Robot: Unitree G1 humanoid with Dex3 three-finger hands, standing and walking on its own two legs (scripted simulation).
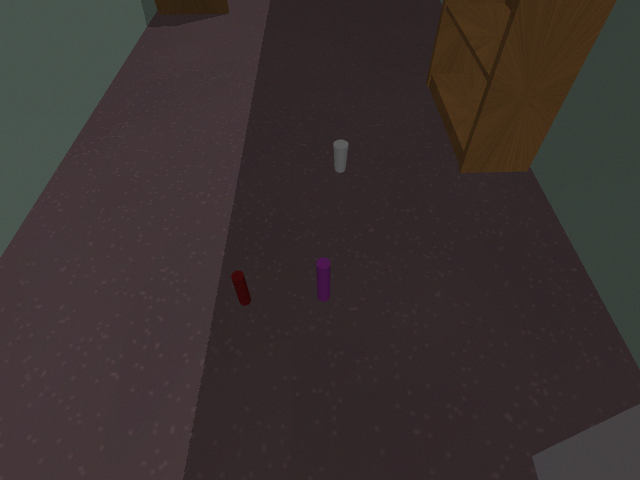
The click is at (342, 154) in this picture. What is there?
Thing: tapered cup
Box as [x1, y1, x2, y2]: [333, 140, 348, 172]
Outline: 336,140 333,143 334,166 336,171 341,172 345,168 348,144 344,140
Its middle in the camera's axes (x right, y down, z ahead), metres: +0.10 -0.40 +1.84
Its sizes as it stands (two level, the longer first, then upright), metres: 0.071 0.071 0.148
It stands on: the floor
